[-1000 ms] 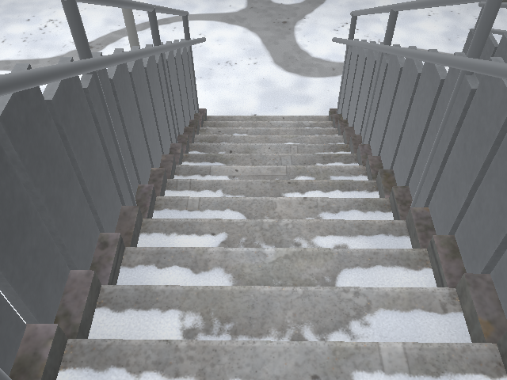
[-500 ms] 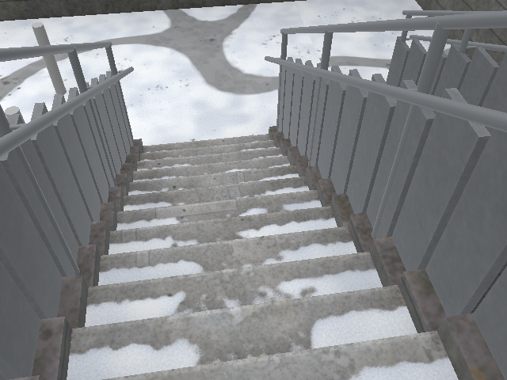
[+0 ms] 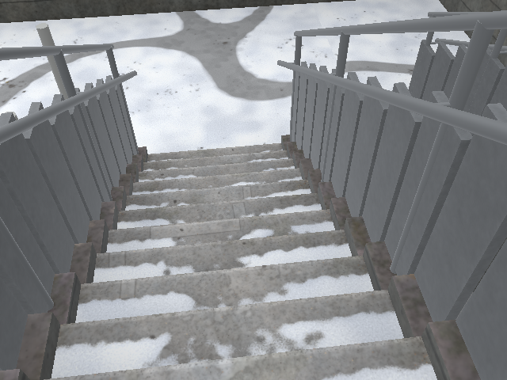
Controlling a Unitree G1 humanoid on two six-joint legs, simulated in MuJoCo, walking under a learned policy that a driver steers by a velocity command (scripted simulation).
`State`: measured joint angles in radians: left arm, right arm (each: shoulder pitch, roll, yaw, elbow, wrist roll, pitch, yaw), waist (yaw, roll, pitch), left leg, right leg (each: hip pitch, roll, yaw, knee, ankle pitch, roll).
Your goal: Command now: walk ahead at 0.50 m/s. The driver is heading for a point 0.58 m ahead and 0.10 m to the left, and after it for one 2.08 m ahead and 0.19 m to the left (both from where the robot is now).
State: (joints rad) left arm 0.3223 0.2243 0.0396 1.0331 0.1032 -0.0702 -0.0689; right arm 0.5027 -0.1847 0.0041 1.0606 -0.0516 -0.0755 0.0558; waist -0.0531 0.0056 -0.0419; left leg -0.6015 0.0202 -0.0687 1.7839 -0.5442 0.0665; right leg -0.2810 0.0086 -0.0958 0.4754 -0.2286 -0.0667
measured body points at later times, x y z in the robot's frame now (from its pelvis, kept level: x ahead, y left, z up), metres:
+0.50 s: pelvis +0.26 +0.06 -0.16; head +0.27 +0.06 +0.29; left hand +0.13 +0.25 -0.31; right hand +0.37 -0.18 -0.29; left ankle +0.30 +0.14 -0.90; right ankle +0.09 -0.09 -0.63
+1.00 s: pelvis +0.51 +0.01 -0.31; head +0.51 +0.00 +0.14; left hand +0.64 +0.23 -0.44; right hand +0.36 -0.16 -0.45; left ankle +0.33 +0.15 -0.84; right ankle +0.58 -0.07 -1.06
